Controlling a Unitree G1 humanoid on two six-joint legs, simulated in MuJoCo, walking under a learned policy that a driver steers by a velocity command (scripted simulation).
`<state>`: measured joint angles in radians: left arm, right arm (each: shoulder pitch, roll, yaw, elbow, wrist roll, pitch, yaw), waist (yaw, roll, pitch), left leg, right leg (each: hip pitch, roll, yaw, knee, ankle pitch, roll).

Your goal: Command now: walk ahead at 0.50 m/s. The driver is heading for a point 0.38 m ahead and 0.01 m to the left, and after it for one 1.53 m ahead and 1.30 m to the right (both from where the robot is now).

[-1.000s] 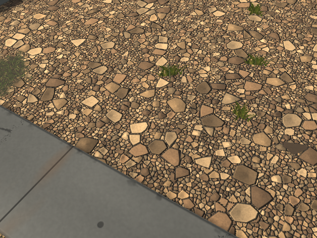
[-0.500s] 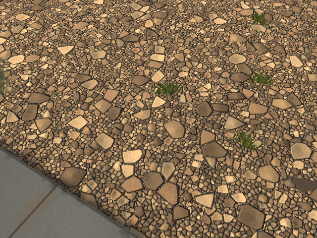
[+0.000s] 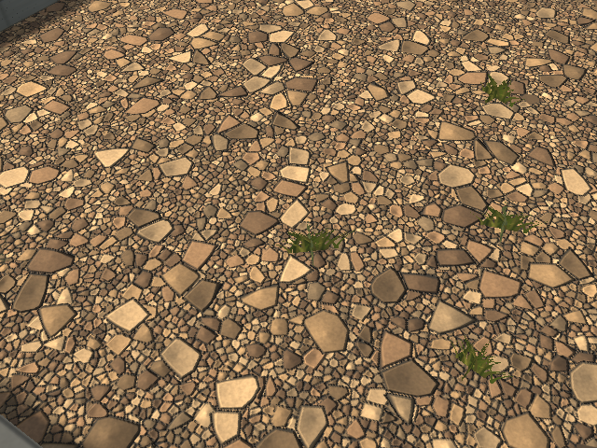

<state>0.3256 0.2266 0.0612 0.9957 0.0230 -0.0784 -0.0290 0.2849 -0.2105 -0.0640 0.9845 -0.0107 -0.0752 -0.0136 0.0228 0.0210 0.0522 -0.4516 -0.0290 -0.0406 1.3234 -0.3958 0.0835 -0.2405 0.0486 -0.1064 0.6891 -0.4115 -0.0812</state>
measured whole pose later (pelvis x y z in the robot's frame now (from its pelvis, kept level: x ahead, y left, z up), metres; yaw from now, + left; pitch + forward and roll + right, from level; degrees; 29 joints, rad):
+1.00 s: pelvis +0.42 +0.02 -0.16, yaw -20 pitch +1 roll +2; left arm 0.14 0.25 0.06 0.77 0.01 0.03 -0.01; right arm 0.17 -0.24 -0.05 0.80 -0.03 0.04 -0.02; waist 0.00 0.03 0.05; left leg -0.52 0.03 0.01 1.15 -0.43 -0.01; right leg -0.42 0.08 0.00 0.54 -0.13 -0.11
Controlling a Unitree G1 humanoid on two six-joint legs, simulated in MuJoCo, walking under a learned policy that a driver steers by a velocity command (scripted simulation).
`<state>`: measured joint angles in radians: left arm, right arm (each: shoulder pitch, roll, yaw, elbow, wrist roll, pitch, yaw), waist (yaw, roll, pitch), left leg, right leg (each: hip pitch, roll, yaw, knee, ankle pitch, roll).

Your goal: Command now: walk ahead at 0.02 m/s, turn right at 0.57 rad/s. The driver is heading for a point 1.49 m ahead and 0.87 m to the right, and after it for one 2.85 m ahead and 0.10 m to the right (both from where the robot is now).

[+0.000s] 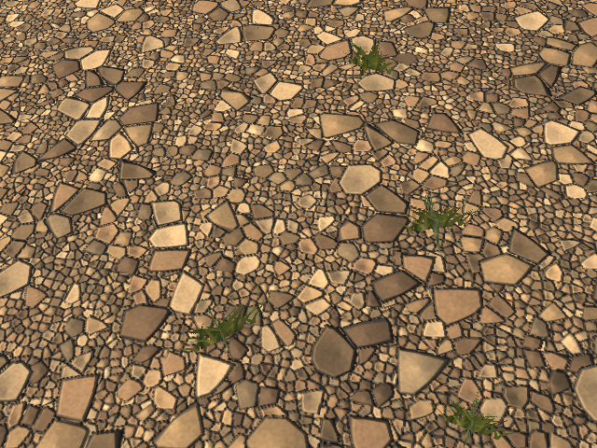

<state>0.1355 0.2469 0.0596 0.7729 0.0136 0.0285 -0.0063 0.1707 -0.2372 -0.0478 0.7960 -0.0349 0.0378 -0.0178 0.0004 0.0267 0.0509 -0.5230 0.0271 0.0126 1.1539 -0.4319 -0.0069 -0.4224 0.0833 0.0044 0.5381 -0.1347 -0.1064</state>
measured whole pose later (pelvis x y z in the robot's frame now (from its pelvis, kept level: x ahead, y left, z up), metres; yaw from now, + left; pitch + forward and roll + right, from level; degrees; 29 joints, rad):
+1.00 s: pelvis +0.00 +0.02 +0.01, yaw -36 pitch +1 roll +1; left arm 0.18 0.30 0.05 0.71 0.00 0.04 -0.02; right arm 0.23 -0.31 -0.06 0.70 -0.02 0.06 0.01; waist -0.02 0.05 0.07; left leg -0.52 0.04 -0.01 1.06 -0.38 -0.05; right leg -0.24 0.09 0.09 0.47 -0.23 -0.07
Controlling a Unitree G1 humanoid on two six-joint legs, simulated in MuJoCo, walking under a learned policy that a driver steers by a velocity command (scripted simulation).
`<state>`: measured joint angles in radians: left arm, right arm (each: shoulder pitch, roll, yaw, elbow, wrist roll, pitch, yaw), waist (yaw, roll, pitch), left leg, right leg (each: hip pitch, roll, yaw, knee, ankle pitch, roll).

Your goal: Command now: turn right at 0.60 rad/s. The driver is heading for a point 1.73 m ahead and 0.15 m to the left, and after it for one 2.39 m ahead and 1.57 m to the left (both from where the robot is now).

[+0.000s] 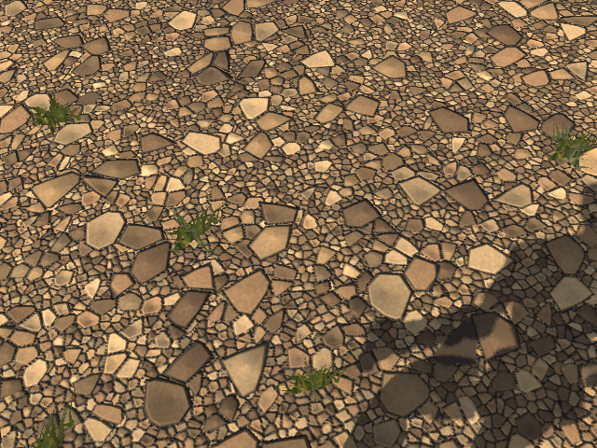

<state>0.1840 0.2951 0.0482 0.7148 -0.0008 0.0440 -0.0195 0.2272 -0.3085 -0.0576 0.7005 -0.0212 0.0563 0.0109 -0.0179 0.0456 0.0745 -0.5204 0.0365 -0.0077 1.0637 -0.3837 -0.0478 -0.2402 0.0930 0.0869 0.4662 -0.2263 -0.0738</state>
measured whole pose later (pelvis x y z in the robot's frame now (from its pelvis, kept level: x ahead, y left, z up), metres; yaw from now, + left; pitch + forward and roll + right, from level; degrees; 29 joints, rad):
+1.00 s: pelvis +0.16 +0.06 -0.02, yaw -9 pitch -1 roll -1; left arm 0.39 0.24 0.01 1.02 0.00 -0.04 0.01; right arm 0.11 -0.23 -0.03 0.82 -0.03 -0.03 0.02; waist 0.04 -0.01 0.09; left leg -0.41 -0.01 0.06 0.59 -0.17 0.07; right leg -0.05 0.03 0.02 0.64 -0.49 -0.02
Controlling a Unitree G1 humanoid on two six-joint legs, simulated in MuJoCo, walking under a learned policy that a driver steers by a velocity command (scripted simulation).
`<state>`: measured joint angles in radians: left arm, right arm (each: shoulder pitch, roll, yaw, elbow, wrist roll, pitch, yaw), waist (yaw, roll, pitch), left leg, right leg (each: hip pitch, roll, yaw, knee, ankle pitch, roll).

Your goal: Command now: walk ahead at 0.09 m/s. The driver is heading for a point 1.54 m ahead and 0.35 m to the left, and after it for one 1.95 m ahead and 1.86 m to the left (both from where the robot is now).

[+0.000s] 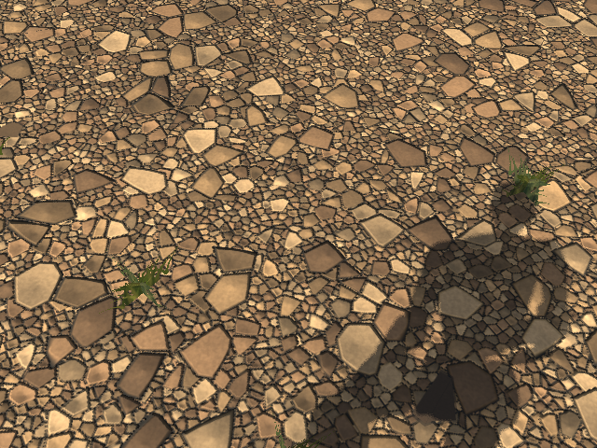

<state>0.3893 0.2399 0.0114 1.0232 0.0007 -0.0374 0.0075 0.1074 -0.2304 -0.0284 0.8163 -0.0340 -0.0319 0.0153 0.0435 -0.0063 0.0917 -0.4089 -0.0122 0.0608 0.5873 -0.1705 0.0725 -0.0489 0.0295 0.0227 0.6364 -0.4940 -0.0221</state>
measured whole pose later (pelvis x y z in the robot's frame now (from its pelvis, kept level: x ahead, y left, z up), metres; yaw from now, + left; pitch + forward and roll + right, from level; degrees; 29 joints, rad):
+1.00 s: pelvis +0.26 +0.06 +0.02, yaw +1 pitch +1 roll -1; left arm 0.05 0.20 0.04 0.97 0.02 -0.04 -0.03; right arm 0.51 -0.14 0.00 1.09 -0.02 -0.09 -0.01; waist -0.05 -0.02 0.03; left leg 0.08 -0.07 0.04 0.20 -0.30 0.09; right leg -0.62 -0.04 -0.07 0.80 -0.10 -0.05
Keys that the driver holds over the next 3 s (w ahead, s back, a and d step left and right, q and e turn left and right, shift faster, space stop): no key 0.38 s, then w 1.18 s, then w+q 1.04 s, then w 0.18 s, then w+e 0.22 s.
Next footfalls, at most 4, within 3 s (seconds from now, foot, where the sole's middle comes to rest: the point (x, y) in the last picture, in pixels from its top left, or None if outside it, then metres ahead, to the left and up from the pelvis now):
0.34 right None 0.09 -0.11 -0.76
1.14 right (318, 416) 0.51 -0.01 -0.76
1.70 left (253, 292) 0.82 0.16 -0.76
2.26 right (299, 192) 1.16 0.06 -0.76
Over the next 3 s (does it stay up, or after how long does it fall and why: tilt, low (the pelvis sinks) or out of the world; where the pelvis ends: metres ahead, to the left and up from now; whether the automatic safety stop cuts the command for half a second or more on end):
stays up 1.28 0.31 0.02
